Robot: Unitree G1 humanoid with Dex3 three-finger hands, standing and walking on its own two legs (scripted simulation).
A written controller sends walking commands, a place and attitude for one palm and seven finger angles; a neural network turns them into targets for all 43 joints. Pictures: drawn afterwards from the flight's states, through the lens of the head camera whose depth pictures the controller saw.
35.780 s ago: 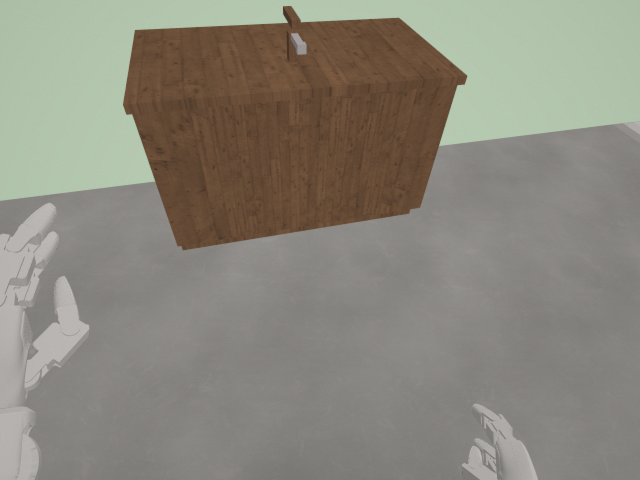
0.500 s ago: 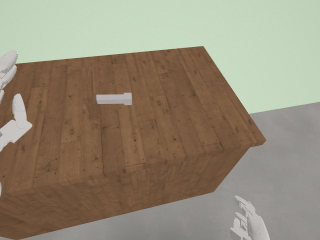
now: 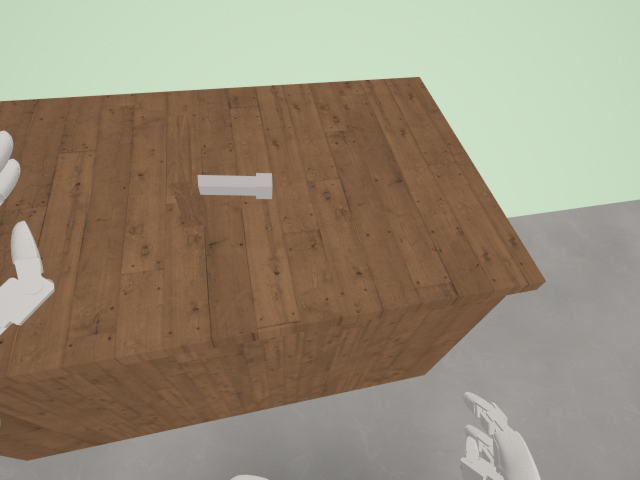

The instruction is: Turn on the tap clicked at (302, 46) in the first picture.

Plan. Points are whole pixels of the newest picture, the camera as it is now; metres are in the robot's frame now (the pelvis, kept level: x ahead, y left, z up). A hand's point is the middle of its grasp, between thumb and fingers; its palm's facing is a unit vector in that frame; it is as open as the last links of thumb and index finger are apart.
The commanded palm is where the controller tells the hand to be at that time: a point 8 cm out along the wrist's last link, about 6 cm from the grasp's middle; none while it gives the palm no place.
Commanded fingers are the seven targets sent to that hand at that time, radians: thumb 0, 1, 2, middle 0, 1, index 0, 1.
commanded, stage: shuffle to correct the standing spot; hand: left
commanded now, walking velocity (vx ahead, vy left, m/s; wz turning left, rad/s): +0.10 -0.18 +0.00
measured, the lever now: (264, 186) +0.50 +0.16 +0.02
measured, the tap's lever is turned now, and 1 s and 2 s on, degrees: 80 80 80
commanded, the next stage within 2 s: none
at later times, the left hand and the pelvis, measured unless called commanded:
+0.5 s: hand (149, 301) +0.22 +0.18 +0.17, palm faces +0.30 -0.84 -0.45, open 7.4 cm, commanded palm +0.16 +0.22 +0.18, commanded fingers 0.00 0.90 0.90 -0.20 -0.30 -0.20 -0.30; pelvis -0.01 -0.06 +0.00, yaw -2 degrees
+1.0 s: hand (176, 297) +0.23 +0.17 +0.17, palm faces +0.30 -0.86 -0.41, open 7.4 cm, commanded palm +0.18 +0.20 +0.18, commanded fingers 0.00 0.90 0.90 -0.20 -0.30 -0.20 -0.30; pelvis +0.00 -0.07 +0.00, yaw -3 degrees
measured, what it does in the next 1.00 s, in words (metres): shifts its weight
